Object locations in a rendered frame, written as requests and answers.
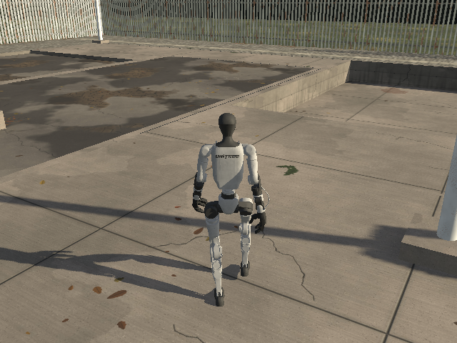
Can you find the left robot forearm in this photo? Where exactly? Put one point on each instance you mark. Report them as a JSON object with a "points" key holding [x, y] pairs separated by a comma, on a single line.
{"points": [[198, 187]]}

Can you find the robot right hand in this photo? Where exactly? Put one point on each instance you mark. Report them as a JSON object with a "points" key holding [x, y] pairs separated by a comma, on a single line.
{"points": [[262, 217]]}

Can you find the robot left hand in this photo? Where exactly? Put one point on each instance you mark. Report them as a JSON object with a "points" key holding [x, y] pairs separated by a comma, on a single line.
{"points": [[201, 202]]}

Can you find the right robot thigh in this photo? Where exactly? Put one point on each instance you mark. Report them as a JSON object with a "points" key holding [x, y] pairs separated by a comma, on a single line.
{"points": [[245, 207]]}

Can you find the left robot upper arm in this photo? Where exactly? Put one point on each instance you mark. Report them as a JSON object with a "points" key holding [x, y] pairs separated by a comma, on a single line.
{"points": [[205, 151]]}

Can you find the right robot forearm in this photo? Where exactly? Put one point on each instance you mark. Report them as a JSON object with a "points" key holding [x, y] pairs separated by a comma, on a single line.
{"points": [[258, 196]]}

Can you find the right robot upper arm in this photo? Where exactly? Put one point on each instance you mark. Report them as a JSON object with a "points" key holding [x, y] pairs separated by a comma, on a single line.
{"points": [[250, 151]]}

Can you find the robot head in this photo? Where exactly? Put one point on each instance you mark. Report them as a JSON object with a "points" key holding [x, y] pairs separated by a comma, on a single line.
{"points": [[227, 125]]}

